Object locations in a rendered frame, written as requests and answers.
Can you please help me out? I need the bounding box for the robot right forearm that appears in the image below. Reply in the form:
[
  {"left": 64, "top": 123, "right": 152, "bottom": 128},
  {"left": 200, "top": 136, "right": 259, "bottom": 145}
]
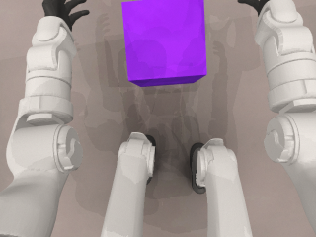
[{"left": 254, "top": 0, "right": 316, "bottom": 114}]

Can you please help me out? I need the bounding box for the left robot upper arm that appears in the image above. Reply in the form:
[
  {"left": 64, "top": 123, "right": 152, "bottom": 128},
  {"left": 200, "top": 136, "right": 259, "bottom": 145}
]
[{"left": 0, "top": 123, "right": 83, "bottom": 237}]

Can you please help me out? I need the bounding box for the robot left hand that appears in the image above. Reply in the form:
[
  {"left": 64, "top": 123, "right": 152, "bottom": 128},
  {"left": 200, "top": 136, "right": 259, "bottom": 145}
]
[{"left": 42, "top": 0, "right": 90, "bottom": 32}]

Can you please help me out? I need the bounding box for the right robot upper arm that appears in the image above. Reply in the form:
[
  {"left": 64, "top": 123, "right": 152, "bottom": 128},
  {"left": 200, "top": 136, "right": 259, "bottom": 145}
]
[{"left": 264, "top": 112, "right": 316, "bottom": 234}]

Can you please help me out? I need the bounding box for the right robot shin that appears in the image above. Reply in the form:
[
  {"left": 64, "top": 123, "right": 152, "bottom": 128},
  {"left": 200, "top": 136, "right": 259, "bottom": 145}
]
[{"left": 196, "top": 138, "right": 238, "bottom": 187}]

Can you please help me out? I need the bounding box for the robot right hand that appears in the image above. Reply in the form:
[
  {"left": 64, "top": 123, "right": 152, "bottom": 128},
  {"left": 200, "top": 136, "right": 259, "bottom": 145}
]
[{"left": 237, "top": 0, "right": 270, "bottom": 17}]

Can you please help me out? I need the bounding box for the right robot thigh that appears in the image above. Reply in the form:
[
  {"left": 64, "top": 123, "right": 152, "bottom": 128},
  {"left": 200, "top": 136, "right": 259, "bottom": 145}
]
[{"left": 197, "top": 145, "right": 253, "bottom": 237}]

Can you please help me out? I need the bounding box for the carton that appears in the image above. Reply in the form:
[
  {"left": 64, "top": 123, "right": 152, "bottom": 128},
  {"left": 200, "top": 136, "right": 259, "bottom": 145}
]
[{"left": 121, "top": 0, "right": 207, "bottom": 87}]

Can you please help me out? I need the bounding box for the robot left forearm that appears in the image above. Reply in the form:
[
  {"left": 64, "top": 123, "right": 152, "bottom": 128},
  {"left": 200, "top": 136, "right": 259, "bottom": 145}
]
[{"left": 6, "top": 16, "right": 77, "bottom": 172}]

